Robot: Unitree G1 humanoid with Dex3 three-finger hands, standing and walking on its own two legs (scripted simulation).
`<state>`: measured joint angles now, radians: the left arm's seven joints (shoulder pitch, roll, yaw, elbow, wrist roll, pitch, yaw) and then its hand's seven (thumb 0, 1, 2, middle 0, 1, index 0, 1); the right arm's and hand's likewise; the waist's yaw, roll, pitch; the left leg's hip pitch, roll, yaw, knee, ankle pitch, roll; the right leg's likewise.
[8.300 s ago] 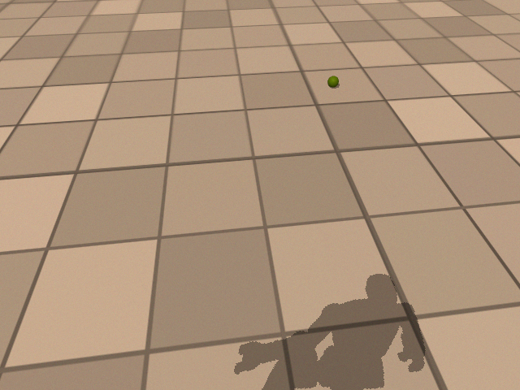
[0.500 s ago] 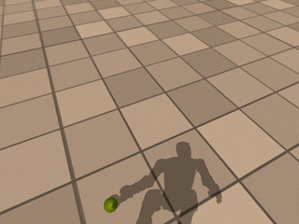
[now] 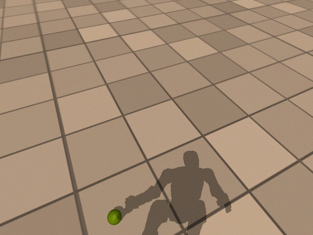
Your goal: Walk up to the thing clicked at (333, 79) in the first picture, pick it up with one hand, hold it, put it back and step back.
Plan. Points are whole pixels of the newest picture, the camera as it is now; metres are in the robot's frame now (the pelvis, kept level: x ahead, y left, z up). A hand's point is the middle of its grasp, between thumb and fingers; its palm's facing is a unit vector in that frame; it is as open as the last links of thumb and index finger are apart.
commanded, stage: stand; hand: left
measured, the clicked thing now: (114, 217) +0.38 +0.25 -0.74
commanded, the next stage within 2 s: walk up in 1.66 s
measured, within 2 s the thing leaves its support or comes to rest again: neither
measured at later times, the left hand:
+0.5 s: hand out of the picture +0.06 +0.26 -0.16, palm faces -0.02 -0.94 -0.33, open 7.3 cm
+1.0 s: hand out of the picture +0.06 +0.26 -0.16, palm faces -0.02 -0.94 -0.33, open 7.3 cm
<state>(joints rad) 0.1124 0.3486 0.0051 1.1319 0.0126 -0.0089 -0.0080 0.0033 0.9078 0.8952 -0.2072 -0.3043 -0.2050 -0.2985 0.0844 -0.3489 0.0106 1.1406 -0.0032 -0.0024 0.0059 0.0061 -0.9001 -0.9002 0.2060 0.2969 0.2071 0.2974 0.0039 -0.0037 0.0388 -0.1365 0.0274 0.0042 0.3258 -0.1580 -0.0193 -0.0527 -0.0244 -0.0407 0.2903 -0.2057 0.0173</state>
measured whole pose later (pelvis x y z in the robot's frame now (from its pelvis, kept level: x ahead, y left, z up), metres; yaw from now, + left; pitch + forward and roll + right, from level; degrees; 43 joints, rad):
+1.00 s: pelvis +0.00 +0.00 +0.00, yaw +0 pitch -2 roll +0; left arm 0.13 0.35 0.00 1.12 0.01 -0.01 -0.01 0.00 0.91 0.90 -0.21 -0.30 -0.20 -0.30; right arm 0.10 -0.35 0.01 1.14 0.00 -0.01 0.01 0.01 -0.90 -0.90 0.21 0.30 0.21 0.30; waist 0.01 0.00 0.04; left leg -0.13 0.02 0.01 0.32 -0.16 -0.01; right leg -0.05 -0.03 -0.03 0.29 -0.21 0.02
